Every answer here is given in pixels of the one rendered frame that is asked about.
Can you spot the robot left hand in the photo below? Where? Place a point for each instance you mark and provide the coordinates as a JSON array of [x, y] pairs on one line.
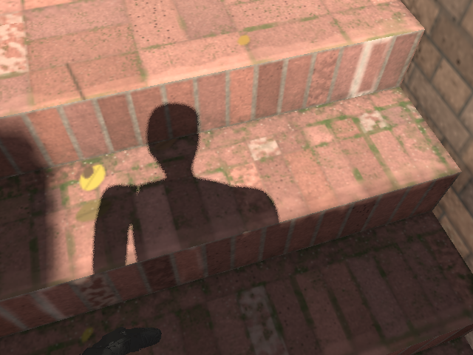
[[122, 341]]

